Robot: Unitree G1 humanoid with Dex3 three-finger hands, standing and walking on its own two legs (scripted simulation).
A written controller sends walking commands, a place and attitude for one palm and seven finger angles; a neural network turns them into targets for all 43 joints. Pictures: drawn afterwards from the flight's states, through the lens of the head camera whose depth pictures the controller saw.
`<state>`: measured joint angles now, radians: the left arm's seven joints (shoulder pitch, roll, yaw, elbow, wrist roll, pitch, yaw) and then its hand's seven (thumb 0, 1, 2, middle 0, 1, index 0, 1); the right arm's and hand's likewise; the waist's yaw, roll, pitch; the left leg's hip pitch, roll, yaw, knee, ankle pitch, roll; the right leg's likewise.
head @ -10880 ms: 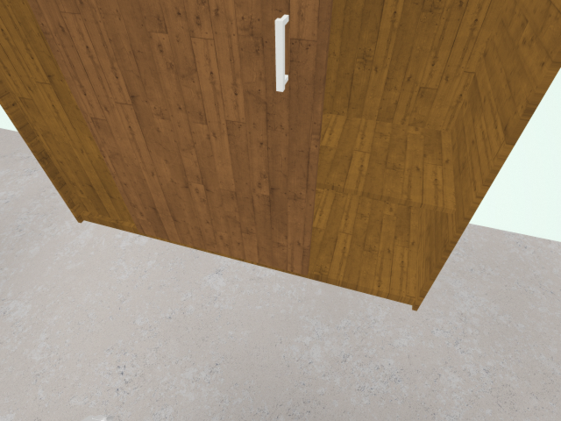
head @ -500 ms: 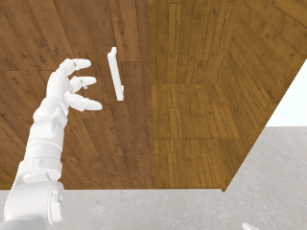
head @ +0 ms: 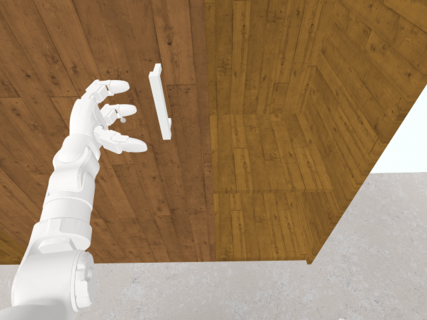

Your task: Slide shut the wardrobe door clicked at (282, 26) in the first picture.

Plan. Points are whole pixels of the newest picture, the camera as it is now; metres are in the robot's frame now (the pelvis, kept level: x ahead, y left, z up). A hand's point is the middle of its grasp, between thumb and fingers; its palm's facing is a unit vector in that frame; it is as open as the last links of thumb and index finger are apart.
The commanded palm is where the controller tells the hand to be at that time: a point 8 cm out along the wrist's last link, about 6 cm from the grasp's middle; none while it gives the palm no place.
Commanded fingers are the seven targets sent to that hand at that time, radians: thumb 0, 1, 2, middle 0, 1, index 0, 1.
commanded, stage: move the hooked fingers beside the handle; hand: left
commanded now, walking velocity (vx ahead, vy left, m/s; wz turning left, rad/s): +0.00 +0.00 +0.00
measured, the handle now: (162, 103) +0.49 +0.11 +0.18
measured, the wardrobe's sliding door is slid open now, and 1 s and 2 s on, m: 0.43 0.43 0.43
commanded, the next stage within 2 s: feel for the door with the fingertips in 0.40 s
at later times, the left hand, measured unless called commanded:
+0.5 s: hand (123, 117) +0.43 +0.17 +0.18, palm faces +0.05 -1.00 -0.01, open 14.0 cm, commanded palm +0.41 +0.22 +0.18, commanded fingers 0.00 -0.50 0.30 -0.30 -1.20 -0.30 -1.20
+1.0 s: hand (149, 114) +0.44 +0.13 +0.18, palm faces +0.04 -1.00 +0.00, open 14.0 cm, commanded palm +0.42 +0.18 +0.18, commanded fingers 0.00 -0.50 0.30 -0.30 -1.20 -0.30 -1.20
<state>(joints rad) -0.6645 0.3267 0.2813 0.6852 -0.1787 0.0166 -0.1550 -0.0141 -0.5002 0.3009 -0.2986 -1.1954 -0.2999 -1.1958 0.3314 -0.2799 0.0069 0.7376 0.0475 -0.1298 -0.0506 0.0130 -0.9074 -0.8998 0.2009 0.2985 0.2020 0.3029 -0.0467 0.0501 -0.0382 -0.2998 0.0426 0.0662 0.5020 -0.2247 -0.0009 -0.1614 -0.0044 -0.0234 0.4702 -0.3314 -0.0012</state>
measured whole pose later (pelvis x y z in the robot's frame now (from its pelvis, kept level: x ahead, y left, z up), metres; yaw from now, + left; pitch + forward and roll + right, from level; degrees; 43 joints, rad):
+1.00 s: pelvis +0.00 -0.01 +0.00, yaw +0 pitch +2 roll +0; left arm -0.77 0.25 0.23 0.79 -0.15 -0.01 -0.05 -0.01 -0.50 0.30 -0.31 -1.22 -0.30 -1.20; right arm 0.30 -0.26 0.01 0.75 0.04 -0.14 -0.03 0.01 -0.91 -0.90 0.20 0.30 0.20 0.30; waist -0.05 0.06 -0.04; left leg -0.32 0.04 0.06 0.51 -0.22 -0.01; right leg -0.19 0.00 -0.03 0.50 -0.34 -0.01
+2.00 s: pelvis -0.01 +0.00 +0.00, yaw +0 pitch +1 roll +0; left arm -0.74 0.19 0.18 0.70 -0.15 0.03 0.00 -0.01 -0.50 0.30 -0.30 -1.20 -0.30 -1.20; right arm 0.27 -0.25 0.02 0.73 0.04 -0.13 -0.03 0.01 -0.91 -0.90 0.20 0.30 0.20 0.30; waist -0.04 0.05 -0.05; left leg -0.31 0.04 0.06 0.51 -0.22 0.00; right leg -0.18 -0.01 -0.02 0.49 -0.33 0.00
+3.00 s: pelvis +0.00 -0.01 +0.00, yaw +0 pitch +1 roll +0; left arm -0.69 0.14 0.15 0.61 -0.15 0.07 0.04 -0.01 -0.50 0.30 -0.29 -1.20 -0.28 -1.18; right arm 0.26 -0.25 0.01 0.73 0.03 -0.10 -0.03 0.01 -0.91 -0.90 0.20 0.30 0.20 0.30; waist -0.04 0.05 -0.05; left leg -0.27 0.05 0.06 0.48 -0.21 -0.01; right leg -0.15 0.00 -0.02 0.46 -0.33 -0.01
